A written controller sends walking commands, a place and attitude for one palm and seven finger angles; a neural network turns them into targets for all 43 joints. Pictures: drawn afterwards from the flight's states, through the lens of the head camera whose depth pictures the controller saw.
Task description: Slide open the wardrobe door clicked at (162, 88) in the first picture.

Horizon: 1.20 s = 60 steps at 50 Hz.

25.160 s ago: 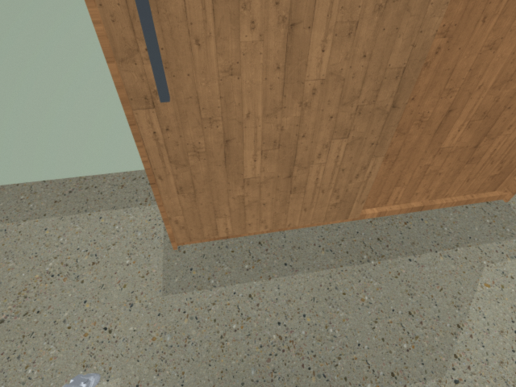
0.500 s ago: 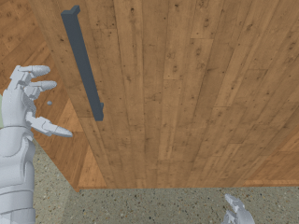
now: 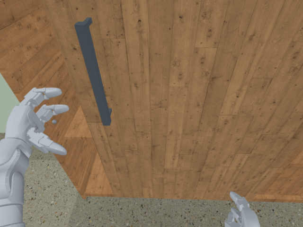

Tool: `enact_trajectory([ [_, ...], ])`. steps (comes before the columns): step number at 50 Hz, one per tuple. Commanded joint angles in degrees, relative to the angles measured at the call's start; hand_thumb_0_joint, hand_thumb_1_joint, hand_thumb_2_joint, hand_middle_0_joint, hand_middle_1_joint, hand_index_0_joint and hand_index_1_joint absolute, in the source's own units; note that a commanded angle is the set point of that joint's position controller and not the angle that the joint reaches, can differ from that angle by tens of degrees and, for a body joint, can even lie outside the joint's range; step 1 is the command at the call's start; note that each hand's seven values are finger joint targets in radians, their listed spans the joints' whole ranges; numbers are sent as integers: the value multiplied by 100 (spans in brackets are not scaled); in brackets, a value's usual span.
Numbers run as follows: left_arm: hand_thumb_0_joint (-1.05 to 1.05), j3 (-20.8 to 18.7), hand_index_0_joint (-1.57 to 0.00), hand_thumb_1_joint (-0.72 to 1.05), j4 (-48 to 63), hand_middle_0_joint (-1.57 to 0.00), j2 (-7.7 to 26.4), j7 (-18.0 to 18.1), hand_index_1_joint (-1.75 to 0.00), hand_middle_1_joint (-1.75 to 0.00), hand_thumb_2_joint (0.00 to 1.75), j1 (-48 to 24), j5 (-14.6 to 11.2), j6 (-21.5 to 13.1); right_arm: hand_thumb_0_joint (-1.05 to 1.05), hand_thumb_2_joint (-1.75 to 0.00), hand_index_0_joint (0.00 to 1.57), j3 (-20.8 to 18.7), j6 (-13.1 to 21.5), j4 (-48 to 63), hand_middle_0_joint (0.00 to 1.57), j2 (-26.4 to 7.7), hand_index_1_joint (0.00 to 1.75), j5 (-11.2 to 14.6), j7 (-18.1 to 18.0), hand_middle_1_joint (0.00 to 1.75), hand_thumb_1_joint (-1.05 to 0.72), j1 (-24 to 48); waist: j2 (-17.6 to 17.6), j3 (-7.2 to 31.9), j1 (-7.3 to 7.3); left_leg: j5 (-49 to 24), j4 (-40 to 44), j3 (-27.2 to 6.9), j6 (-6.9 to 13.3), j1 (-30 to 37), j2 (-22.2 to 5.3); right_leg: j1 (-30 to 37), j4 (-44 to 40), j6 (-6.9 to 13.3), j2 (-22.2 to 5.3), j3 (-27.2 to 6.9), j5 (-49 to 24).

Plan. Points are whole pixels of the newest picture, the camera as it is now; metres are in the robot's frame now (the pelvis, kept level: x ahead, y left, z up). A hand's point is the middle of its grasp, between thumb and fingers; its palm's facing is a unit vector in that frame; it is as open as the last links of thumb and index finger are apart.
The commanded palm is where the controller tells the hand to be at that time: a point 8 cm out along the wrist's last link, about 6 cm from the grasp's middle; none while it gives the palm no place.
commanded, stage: draw the hand back to the body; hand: left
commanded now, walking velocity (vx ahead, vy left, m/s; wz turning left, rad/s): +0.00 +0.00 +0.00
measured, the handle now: (99, 79) +0.45 +0.22 +0.19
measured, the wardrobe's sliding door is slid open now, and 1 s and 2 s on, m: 0.20 0.20 0.20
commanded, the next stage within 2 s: step back with the hand held close in 1.42 s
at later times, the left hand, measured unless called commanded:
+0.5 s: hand (40, 136) +0.23 +0.27 +0.18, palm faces +0.42 -0.88 -0.23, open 13.9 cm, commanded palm +0.18 +0.30 +0.18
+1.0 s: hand (39, 145) +0.22 +0.27 +0.17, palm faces +0.43 -0.83 -0.35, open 9.2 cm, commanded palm +0.16 +0.31 +0.18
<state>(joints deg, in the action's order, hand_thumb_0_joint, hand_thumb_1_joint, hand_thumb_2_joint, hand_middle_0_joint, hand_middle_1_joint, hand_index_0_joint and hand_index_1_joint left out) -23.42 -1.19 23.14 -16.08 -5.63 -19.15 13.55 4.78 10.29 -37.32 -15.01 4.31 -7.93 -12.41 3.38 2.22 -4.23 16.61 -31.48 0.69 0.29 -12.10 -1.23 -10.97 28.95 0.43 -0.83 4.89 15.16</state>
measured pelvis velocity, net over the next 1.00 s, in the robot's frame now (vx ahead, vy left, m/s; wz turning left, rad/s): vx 0.01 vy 0.02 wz -0.04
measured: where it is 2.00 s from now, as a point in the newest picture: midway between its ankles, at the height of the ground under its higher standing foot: outside the picture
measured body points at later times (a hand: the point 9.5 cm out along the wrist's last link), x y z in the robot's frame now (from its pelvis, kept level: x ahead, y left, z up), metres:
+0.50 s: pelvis +0.00 +0.00 +0.00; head -0.03 -0.01 +0.45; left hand +0.20 +0.32 +0.20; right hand +0.20 -0.21 -0.06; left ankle +0.01 +0.12 -0.73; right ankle +0.01 -0.11 -0.73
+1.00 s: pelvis +0.01 +0.02 +0.01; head -0.01 +0.00 +0.46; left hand +0.19 +0.31 +0.19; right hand +0.19 -0.21 -0.07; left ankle +0.01 +0.12 -0.73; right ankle +0.01 -0.11 -0.73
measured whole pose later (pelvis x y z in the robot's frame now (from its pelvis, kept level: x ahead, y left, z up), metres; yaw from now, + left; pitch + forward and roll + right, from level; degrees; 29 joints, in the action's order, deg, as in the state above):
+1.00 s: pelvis +0.01 +0.02 +0.01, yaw -2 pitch -5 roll -1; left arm -19.4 21.0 19.4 5.6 23.9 -4.1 -5.3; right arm 0.8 8.2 -37.8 -13.2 -1.0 -3.9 -11.9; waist 2.8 -0.2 -4.1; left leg 15.1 -24.7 3.3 1.3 -5.1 -0.5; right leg -5.1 22.7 -0.9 -1.3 2.3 13.0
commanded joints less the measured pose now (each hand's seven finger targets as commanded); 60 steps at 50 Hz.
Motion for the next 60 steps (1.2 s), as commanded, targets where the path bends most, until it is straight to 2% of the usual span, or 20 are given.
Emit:
enact_trajectory([
  [1, 0, -744, -25, -55, 1784, -25, 1502, -195, -115, -115, 20, -1116, -292, -141, 0, -90, 20, -259, 544, 1238, 20, -567, 30, 0, 66, 30, -90, 997, -92, 1047, -105, -1316, 490, -195, 115, 341, 139, 384, -379, 81, 62, -215, -1397],
  [4, 0, -829, -25, -55, 1596, -25, 1266, -114, -115, -115, 20, -535, -406, -191, 0, -90, 20, -287, 525, 1208, 20, -602, 30, 9, 176, 30, -90, 961, -388, 688, -128, -1175, 523, -149, 99, 178, 117, 219, -398, 51, 92, -164, -1221],
  [6, 0, -761, -25, -55, 1748, -25, 1216, -67, -115, -115, 20, -486, -361, -93, 0, -90, 20, -314, 490, 1226, 20, -623, 30, 22, 198, 30, -90, 963, -76, 624, -98, -1034, 539, -112, 93, 193, 126, 102, -430, 50, 74, -195, -1025],
  [10, 0, -466, -25, -55, 2320, -25, 1031, 58, -115, -115, 20, -501, -205, 36, 0, -90, 20, -315, 486, 1288, 20, -604, 30, 21, 188, 30, -90, 993, 31, 544, -32, -921, 582, -128, 122, 295, 117, -26, -467, 45, 98, -165, -804],
  [12, 0, -493, -25, -55, 2495, -25, 1105, 114, -115, -115, 20, -562, -197, -3, 0, -90, 20, -295, 506, 1255, 20, -593, 30, -3, 154, 30, -90, 1023, -31, 450, -24, -786, 591, -176, 126, 304, 112, -71, -546, 44, 125, -186, -609],
  [14, 0, -641, -25, -48, 2536, -25, 1261, 142, -111, -111, 24, -665, -176, -76, 0, -90, 20, -302, 537, 1208, 20, -611, 30, -22, 108, 30, -90, 998, -29, 477, -8, -735, 612, -192, 138, 303, 120, -34, -575, 45, 108, -189, -507],
  [17, 0, -497, -24, -37, 2758, -24, 1172, 149, -104, -104, 29, -685, -139, -159, 0, -90, 20, -276, 573, 1196, 20, -564, 30, -16, 96, 30, -90, 1040, 343, 572, -10, -747, 622, -187, 107, 441, 131, 33, -588, 64, 117, -194, -515],
  [18, 0, -599, -24, -33, 3394, -24, 1691, 1152, -102, -102, 31, -933, 760, -868, 0, -90, 20, -393, 632, 1122, 20, -546, 30, -337, 191, 30, -90, 1076, 235, -5, -45, -625, 677, -75, 90, 33, 189, -133, -973, 22, 58, -358, -362],
  [19, 0, -348, -24, -30, 2654, -24, 1062, 1533, -100, -100, 32, -61, 802, -1082, 0, -90, 20, -379, 659, 956, 20, -517, 30, -368, 221, 30, -90, 1021, 36, -173, 32, -409, 734, -62, 52, -22, 143, -186, -930, 34, 14, -270, -174],
  [20, 0, -129, -24, -26, 2571, -24, 784, 1730, -98, -98, 34, 466, 942, -1275, 0, -90, 20, -379, 602, 920, 20, -477, 30, -372, 267, 30, -90, 921, -125, -178, 6, -348, 823, -86, 67, 19, 105, -85, -873, 28, 19, -233, -140],
  [23, 0, -82, -24, -15, 2919, -24, 776, 2018, -92, -92, 39, 854, 1152, -1715, 0, -90, 20, -456, 505, 894, 20, -492, 30, -411, 335, 30, -90, 866, 40, 295, 0, -504, 931, -16, 107, 262, 66, 306, -807, 31, -7, -294, -401],
  [26, 0, -76, -23, -4, 2997, -23, 797, 2179, -85, -85, 44, 826, 1306, -1961, 0, -90, 20, -493, 406, 844, 20, -477, 30, -442, 325, 30, -90, 866, 11, 318, 27, -560, 1027, -3, 115, 345, 65, 396, -856, 32, 7, -296, -444],
  [33, 0, -155, -22, 21, 3253, -22, 805, 2292, -70, -70, 57, 1454, 1462, -2247, 0, -90, 20, -556, 327, 805, 20, -458, 30, -490, 309, 30, -90, 917, 104, 323, -29, -1072, 1116, 6, 111, 506, 44, 656, -842, 55, 14, -266, -915],
  [38, 0, -105, -22, 39, 3127, -22, 664, 2275, -60, -60, 65, 1899, 1482, -2266, 0, -90, 20, -585, 245, 812, 20, -456, 30, -494, 321, 30, -90, 886, -98, 64, -26, -1157, 1180, 6, 85, 453, 8, 613, -866, 37, 43, -228, -932],
  [41, 0, -175, -21, 50, 3309, -21, 704, 2267, -53, -53, 71, 2034, 1505, -2300, 0, -90, 20, -619, 193, 837, 20, -452, 30, -498, 338, 30, -90, 852, -17, 194, -43, -1350, 1165, 12, 65, 534, 0, 665, -825, 42, 57, -240, -1080],
  [47, 0, -289, -21, 72, 3450, -21, 771, 2246, -41, -41, 81, 2383, 1510, -2265, 0, -90, 20, -636, 134, 896, 20, -455, 30, -506, 351, 30, -90, 834, -92, 153, -61, -1546, 1134, 29, 48, 524, -14, 715, -852, 43, 80, -238, -1267],
  [48, 0, -238, -21, 75, 3453, -21, 695, 2240, -38, -38, 83, 2431, 1502, -2251, 0, -90, 20, -628, 122, 908, 20, -432, 30, -505, 347, 30, -90, 819, 56, 174, -55, -1578, 1127, 54, 49, 535, -14, 736, -824, 41, 53, -259, -1286],
  [52, 0, -255, -20, 90, 3584, -20, 727, 2240, -30, -30, 90, 2529, 1515, -2208, 0, -90, 20, -623, 107, 931, 20, -440, 30, -514, 342, 30, -90, 820, 84, 83, -56, -1606, 1122, 35, 31, 529, -14, 693, -856, 44, 80, -239, -1302],
  [58, 0, -184, -20, 90, 3562, -20, 669, 2273, -30, -30, 90, 2348, 1527, -2170, 0, -90, 20, -596, 96, 925, 20, -415, 30, -512, 320, 30, -90, 823, 148, -4, -21, -1396, 1169, 7, 31, 499, -8, 657, -872, 49, 65, -234, -1106],
  [60, 0, -193, -20, 90, 3535, -20, 678, 2277, -30, -30, 90, 2323, 1523, -2156, 0, -90, 20, -596, 78, 925, 20, -414, 30, -527, 309, 30, -90, 821, -30, 41, -27, -1358, 1154, 19, 47, 526, 1, 653, -887, 40, 69, -228, -1100],
])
